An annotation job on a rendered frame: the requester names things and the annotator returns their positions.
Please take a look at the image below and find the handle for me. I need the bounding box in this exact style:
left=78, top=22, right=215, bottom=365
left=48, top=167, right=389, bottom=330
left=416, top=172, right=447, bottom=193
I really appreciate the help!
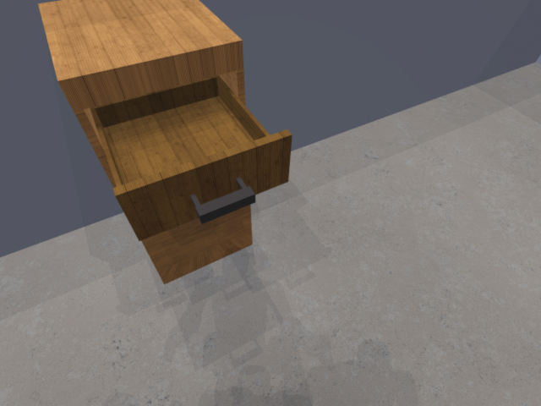
left=190, top=177, right=255, bottom=224

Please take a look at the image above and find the drawer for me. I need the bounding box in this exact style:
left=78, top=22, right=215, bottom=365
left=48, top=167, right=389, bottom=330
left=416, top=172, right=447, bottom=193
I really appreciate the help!
left=90, top=75, right=292, bottom=241

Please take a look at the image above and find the cabinet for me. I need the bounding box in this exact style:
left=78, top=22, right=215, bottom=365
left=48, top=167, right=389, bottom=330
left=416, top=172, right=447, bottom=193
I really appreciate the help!
left=38, top=0, right=253, bottom=284

